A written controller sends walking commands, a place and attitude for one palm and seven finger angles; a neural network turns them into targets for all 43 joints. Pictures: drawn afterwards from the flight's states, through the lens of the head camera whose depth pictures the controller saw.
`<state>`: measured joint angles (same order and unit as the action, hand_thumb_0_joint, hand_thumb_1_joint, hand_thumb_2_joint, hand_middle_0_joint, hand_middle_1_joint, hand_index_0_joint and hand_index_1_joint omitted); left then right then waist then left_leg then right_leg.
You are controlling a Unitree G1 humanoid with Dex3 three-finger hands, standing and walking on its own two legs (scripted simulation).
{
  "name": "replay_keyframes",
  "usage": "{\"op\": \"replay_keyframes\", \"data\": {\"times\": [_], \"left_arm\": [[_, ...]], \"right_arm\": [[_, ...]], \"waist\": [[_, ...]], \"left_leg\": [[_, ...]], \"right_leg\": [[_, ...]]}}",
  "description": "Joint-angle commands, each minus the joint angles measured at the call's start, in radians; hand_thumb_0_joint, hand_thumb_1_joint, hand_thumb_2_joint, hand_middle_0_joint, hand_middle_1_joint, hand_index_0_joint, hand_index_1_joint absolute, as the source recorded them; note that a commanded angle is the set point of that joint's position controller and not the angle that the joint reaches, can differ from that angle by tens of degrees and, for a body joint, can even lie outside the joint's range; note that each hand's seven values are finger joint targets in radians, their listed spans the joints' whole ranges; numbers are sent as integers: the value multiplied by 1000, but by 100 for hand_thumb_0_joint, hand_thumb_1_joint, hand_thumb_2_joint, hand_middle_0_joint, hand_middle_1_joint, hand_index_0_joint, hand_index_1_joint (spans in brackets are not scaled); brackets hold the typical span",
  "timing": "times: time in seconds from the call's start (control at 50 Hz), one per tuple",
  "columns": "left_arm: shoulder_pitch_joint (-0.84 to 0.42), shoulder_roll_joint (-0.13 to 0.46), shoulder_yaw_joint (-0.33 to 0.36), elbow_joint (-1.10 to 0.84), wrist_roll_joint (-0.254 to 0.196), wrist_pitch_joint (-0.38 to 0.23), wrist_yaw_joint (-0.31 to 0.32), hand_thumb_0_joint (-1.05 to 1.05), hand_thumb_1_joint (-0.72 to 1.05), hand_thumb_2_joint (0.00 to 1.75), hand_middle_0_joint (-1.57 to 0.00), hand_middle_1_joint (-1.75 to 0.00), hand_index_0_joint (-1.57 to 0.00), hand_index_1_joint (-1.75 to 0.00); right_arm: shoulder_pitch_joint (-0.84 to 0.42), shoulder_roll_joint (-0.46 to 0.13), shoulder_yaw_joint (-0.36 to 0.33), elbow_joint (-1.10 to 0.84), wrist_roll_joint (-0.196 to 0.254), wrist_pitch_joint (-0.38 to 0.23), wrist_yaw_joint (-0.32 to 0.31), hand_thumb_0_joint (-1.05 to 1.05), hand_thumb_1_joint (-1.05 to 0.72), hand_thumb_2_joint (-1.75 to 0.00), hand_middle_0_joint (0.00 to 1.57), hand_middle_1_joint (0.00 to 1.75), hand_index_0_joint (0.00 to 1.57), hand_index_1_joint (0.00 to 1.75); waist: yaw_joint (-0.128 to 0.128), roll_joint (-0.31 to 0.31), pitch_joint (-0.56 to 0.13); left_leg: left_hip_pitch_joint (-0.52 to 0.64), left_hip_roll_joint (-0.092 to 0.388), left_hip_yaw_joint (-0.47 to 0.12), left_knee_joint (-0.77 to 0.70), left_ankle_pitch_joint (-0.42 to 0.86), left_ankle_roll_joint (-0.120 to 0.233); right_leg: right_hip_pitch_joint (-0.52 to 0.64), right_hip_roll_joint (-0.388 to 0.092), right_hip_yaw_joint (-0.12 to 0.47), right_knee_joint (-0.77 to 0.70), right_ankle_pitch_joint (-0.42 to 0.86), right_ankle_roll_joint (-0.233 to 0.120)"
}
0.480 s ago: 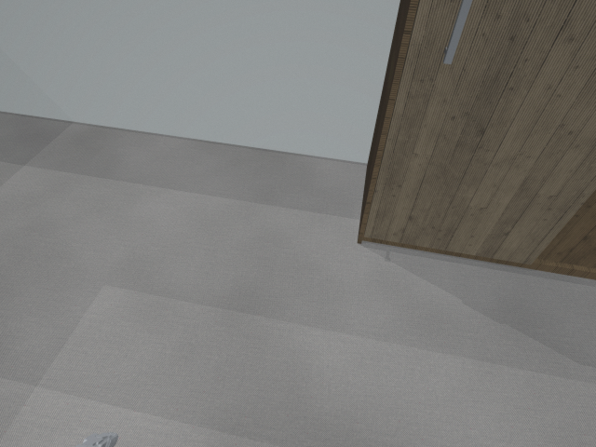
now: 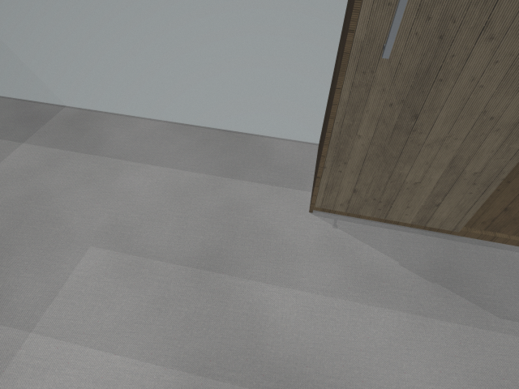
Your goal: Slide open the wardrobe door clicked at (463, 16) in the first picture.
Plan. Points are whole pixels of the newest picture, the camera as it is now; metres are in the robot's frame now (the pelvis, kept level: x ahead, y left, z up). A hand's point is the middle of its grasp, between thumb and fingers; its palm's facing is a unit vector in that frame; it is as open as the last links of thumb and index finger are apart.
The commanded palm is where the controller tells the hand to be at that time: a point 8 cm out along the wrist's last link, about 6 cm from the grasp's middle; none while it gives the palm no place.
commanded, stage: stand and wait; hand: left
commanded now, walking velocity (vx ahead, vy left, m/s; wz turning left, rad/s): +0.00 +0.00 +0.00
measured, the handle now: out of the picture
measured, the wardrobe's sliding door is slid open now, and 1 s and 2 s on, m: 0.00 0.00 0.00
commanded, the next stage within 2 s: look at it before walking up in 0.34 s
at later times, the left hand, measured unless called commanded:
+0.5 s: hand out of the picture +0.07 +0.24 -0.15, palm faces -0.04 -0.94 -0.34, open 7.4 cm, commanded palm none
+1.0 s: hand out of the picture +0.07 +0.24 -0.15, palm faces -0.04 -0.94 -0.33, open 7.4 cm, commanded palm none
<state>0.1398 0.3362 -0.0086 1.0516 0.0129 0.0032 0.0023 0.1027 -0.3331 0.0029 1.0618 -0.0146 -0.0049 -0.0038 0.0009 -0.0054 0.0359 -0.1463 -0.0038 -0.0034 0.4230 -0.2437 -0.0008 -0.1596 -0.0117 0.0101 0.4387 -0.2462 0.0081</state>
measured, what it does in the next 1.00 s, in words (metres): stands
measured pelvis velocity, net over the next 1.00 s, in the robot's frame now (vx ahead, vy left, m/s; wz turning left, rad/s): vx -0.01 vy -0.01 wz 0.00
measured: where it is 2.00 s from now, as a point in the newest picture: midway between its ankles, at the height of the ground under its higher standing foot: outside the picture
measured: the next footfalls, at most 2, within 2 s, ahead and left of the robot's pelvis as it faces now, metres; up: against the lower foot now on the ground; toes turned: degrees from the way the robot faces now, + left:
left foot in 1.90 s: +0.04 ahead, +0.12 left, +0.00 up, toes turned -24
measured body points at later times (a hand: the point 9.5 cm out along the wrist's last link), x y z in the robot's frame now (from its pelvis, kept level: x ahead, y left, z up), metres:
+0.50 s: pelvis -0.01 -0.01 +0.00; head -0.01 -0.01 +0.45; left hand +0.07 +0.29 -0.13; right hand +0.06 -0.30 -0.13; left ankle -0.01 +0.12 -0.74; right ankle +0.00 -0.12 -0.74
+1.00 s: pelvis -0.01 -0.01 +0.00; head +0.01 -0.01 +0.45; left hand +0.07 +0.29 -0.13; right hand +0.07 -0.30 -0.13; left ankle -0.01 +0.12 -0.74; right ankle +0.00 -0.12 -0.74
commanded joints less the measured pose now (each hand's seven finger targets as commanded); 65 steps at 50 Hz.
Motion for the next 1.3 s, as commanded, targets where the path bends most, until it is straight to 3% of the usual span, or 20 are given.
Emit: {"op": "replay_keyframes", "data": {"times": [0.0,0.46,0.62,0.84,0.92,1.04,1.08,1.14,1.22,1.26,1.28], "left_arm": [[-52,208,48,-66,-4,-30,12,0,90,90,-20,-30,-20,-30],[-51,209,42,-34,-3,-30,9,0,90,90,-20,-30,-20,-30],[-46,207,44,-34,-3,-33,9,0,90,90,-20,-30,-20,-30],[-47,208,42,-30,-2,-32,8,0,90,90,-20,-30,-20,-30],[-43,209,43,-29,-2,-33,9,0,90,90,-20,-30,-20,-30],[-43,210,42,-25,-3,-34,9,0,90,90,-20,-30,-20,-30],[-44,199,45,-35,-2,-27,8,0,90,90,-20,-30,-20,-30],[17,100,34,-46,-2,9,13,0,90,90,-20,-30,-20,-30],[41,95,53,-107,5,31,6,0,90,90,-20,-30,-20,-30],[53,81,59,-132,6,36,0,0,90,90,-20,-30,-20,-30],[62,69,63,-144,6,38,-4,0,90,90,-20,-30,-20,-30]], "right_arm": [[-55,-204,-45,-58,5,-28,-10,0,-90,-90,20,30,20,30],[-35,-208,-39,-14,5,-28,-7,0,-90,-90,20,30,20,30],[-34,-207,-40,-13,6,-30,-7,0,-90,-90,20,30,20,30],[-36,-206,-39,-12,7,-28,-8,0,-90,-90,20,30,20,30],[-32,-207,-38,-11,8,-30,-8,0,-90,-90,20,30,20,30],[-37,-208,-38,-11,8,-28,-9,0,-90,-90,20,30,20,30],[-27,-200,-41,-14,6,-26,-13,0,-90,-90,20,30,20,30],[37,-92,-30,-24,4,-4,-20,0,-90,-90,20,30,20,30],[50,-115,-59,-82,2,11,-28,0,-90,-90,20,30,20,30],[39,-127,-73,-113,0,14,-30,0,-90,-90,20,30,20,30],[37,-131,-79,-125,1,12,-31,0,-90,-90,20,30,20,30]], "waist": [[1,-2,-86],[2,-2,-44],[1,0,-75],[1,1,-52],[1,4,-85],[0,-3,-76],[-3,-6,-68],[-7,2,-63],[-7,37,-56],[-3,81,-49],[-2,133,-58]], "left_leg": [[11,110,-90,-66,185,33],[1,114,-96,-108,117,26],[20,118,-94,-102,158,25],[15,119,-97,-111,147,23],[30,122,-96,-106,185,24],[36,122,-96,-108,193,23],[50,128,-72,-86,202,18],[41,136,-20,-27,201,0],[25,186,-28,-4,165,27],[9,233,-49,-13,150,55],[-2,272,-69,-23,185,81]], "right_leg": [[23,-111,94,-79,187,-44],[-12,-108,113,-127,85,-41],[10,-110,109,-119,143,-43],[3,-109,107,-131,128,-40],[31,-112,103,-122,179,-41],[31,-113,101,-126,195,-41],[4,-105,116,-109,238,-43],[-49,-94,134,-39,292,-32],[-143,-47,124,83,265,-28],[-191,-12,97,182,202,-18],[-203,6,73,262,120,-11]]}}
